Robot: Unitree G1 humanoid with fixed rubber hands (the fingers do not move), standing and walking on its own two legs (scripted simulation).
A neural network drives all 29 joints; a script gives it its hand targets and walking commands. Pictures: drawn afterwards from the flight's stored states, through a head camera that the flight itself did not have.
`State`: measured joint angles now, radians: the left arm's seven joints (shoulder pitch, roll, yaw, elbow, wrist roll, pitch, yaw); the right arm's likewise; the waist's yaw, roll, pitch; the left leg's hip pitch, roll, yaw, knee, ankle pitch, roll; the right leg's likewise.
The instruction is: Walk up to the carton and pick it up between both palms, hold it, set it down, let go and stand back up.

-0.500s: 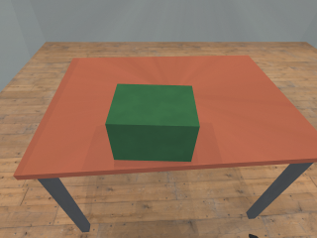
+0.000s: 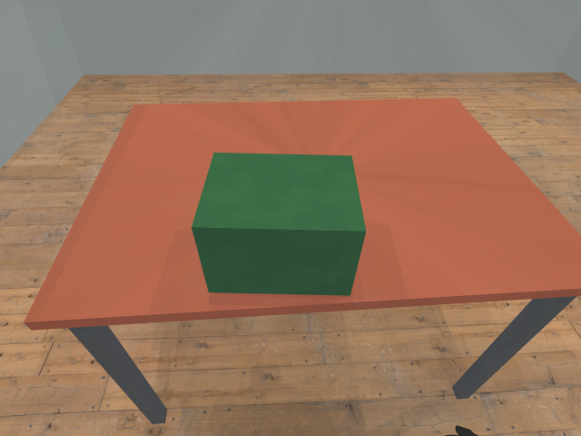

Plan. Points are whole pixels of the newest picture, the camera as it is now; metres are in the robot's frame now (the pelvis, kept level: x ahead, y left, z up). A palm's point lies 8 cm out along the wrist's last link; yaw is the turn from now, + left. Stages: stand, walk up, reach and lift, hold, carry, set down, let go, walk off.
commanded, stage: stand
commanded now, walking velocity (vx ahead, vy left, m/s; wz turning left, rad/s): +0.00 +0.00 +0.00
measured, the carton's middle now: (281, 223) +0.49 +0.02 +0.01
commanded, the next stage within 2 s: none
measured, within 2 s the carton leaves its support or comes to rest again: neither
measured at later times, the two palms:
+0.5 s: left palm out of the picture +0.07 +0.27 -0.12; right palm out of the picture +0.10 -0.26 -0.10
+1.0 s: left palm out of the picture +0.07 +0.27 -0.12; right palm out of the picture +0.11 -0.27 -0.10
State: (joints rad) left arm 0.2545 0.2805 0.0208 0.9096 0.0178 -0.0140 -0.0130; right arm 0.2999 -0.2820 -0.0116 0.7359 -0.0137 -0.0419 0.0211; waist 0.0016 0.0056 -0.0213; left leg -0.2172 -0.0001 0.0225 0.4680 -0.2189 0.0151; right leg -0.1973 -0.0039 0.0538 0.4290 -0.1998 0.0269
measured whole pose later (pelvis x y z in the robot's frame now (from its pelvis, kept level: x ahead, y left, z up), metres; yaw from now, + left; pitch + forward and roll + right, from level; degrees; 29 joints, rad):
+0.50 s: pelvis +0.00 +0.00 +0.00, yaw +0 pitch -2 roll +0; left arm 0.25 0.28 0.02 0.91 0.02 -0.01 -0.01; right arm 0.28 -0.28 -0.01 0.74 -0.01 -0.04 0.02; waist 0.00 0.01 -0.01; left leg -0.21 0.00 0.02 0.46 -0.22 0.02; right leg -0.20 0.00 0.05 0.43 -0.20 0.03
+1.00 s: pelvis +0.01 +0.00 +0.00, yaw +0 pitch -1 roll +0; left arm 0.25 0.28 0.02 0.91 0.02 -0.01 -0.01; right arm 0.26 -0.28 -0.01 0.74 -0.01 -0.04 0.02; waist 0.00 0.01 0.01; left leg -0.21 0.00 0.02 0.45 -0.22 0.02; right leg -0.20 0.00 0.05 0.43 -0.21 0.03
